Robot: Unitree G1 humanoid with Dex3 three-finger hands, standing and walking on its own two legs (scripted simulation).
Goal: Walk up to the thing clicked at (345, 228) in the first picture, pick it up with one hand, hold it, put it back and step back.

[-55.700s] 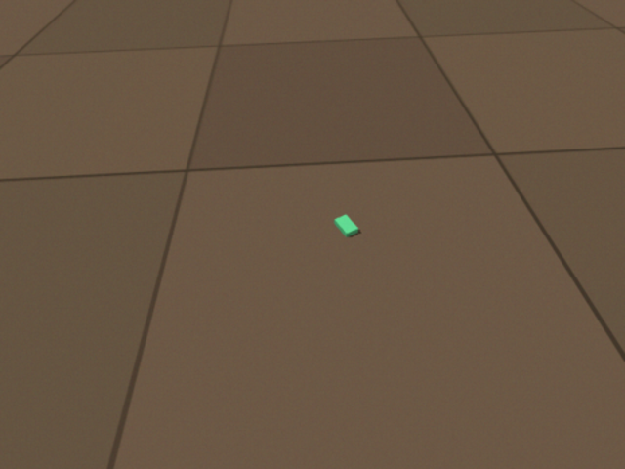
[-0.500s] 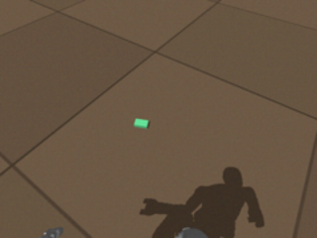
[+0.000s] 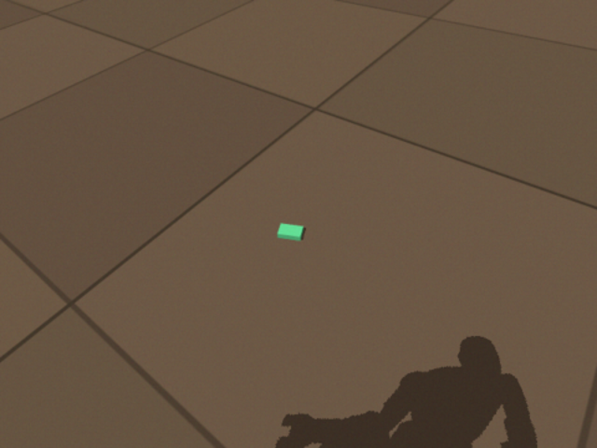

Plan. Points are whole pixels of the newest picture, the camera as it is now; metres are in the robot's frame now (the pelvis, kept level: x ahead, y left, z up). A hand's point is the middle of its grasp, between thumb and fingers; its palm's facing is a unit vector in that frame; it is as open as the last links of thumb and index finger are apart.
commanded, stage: step back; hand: left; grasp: from above
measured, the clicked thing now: (290, 231) +1.11 +0.17 -0.75
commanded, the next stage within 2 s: stand in 0.64 s
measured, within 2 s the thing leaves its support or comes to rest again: neither
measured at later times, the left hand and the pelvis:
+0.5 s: hand out of the picture +0.14 +0.24 -0.13, palm faces +0.01 -0.93 -0.38, open 7.4 cm; pelvis +0.04 -0.01 +0.00, yaw +0 degrees
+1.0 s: hand out of the picture +0.15 +0.25 -0.13, palm faces -0.01 -0.94 -0.33, open 7.4 cm; pelvis +0.05 +0.01 +0.02, yaw -1 degrees
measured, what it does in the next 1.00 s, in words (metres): steps on the spot: right foot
